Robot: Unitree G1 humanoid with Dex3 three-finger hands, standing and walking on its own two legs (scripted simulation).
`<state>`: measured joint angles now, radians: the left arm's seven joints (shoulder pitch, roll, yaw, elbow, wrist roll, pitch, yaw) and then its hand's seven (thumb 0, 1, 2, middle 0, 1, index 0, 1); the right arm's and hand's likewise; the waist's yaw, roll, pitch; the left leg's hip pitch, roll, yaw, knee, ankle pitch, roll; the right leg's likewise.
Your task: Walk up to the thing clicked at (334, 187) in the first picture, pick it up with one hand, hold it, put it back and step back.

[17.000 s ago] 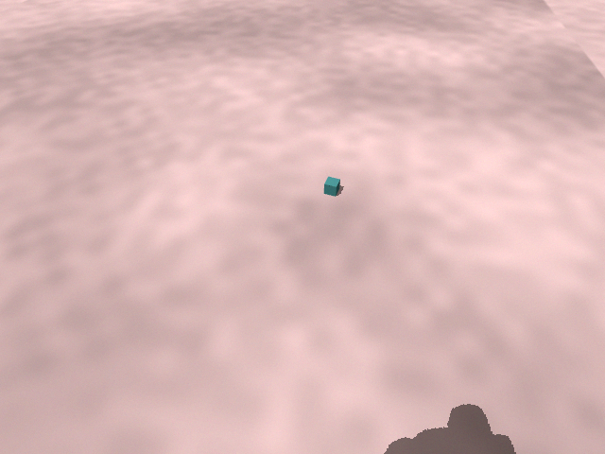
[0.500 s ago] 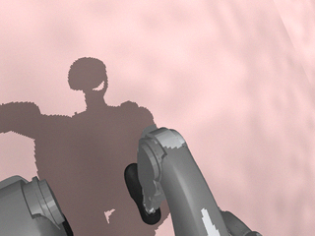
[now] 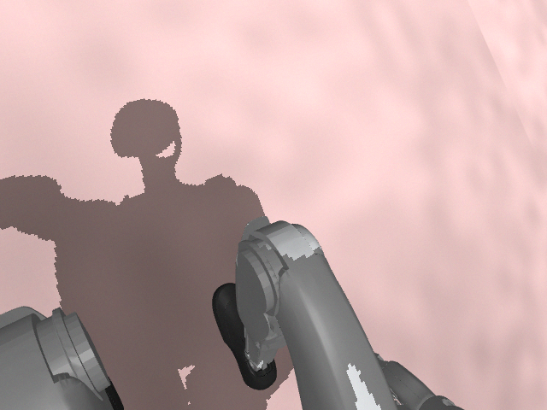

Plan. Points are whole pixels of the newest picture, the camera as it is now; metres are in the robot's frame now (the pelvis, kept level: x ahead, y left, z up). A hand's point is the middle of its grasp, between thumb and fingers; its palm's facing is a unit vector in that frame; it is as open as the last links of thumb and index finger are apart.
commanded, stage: settle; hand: left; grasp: from above
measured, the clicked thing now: out of the picture +0.48 +0.31 -0.27
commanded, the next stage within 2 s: lift in 0.96 s
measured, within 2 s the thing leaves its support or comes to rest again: leaves its support in 0.38 s
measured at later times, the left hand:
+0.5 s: hand out of the picture +0.47 +0.32 -0.21, palm faces -0.43 -0.06 -0.90, open 8.9 cm
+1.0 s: hand out of the picture +0.46 +0.32 -0.12, palm faces -0.47 -0.04 -0.88, open 8.9 cm
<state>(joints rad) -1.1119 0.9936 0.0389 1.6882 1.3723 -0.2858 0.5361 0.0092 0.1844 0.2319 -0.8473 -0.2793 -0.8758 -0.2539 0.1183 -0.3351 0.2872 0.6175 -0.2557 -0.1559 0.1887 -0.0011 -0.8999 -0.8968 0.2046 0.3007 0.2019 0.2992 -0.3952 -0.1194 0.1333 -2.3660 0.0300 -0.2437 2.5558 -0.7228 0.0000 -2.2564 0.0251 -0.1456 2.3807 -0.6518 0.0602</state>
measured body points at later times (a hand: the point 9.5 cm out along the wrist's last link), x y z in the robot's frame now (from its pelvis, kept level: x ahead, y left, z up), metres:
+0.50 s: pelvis +0.00 +0.00 +0.01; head +0.27 +0.12 +0.35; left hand +0.49 +0.32 -0.15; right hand +0.06 -0.26 -0.06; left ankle +0.06 +0.13 -0.27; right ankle +0.12 -0.12 -0.27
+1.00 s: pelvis -0.01 +0.00 +0.04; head +0.23 +0.10 +0.40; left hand +0.48 +0.32 -0.06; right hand +0.07 -0.28 -0.05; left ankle +0.06 +0.13 -0.27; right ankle +0.12 -0.12 -0.27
